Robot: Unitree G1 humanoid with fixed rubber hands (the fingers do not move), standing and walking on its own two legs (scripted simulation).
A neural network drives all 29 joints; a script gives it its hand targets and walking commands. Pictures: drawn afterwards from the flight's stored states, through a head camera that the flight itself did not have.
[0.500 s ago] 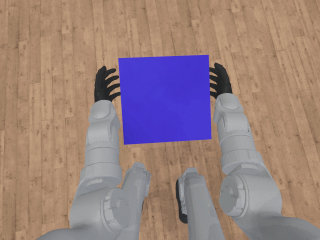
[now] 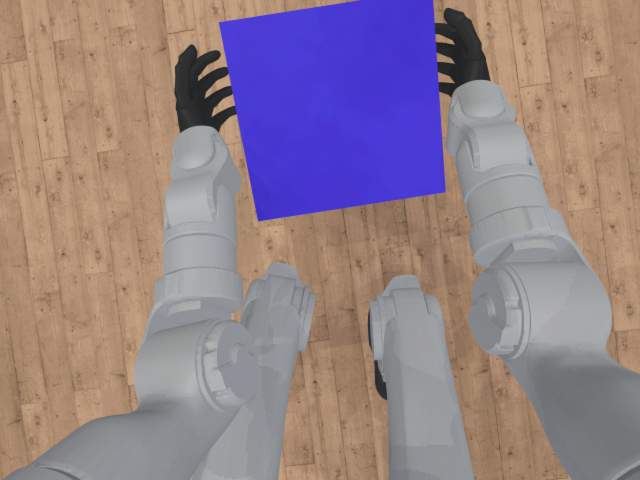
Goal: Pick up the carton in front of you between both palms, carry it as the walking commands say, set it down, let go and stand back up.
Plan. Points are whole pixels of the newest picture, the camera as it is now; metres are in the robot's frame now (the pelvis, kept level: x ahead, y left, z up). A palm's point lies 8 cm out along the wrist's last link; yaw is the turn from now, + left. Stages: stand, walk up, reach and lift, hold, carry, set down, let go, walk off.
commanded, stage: set down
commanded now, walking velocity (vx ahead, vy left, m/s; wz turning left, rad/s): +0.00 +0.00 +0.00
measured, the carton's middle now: (331, 118) +0.51 +0.03 -0.21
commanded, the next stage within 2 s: none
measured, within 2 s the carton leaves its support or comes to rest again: rests again in 1.20 s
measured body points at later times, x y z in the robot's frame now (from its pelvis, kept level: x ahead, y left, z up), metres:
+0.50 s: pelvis +0.00 -0.01 -0.08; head +0.36 -0.02 +0.18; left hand +0.50 +0.18 -0.24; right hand +0.58 -0.10 -0.25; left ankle +0.11 +0.13 -0.44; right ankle +0.09 -0.10 -0.44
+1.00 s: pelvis +0.00 +0.00 -0.10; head +0.36 -0.03 +0.17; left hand +0.50 +0.19 -0.25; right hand +0.58 -0.10 -0.26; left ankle +0.11 +0.13 -0.44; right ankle +0.09 -0.10 -0.44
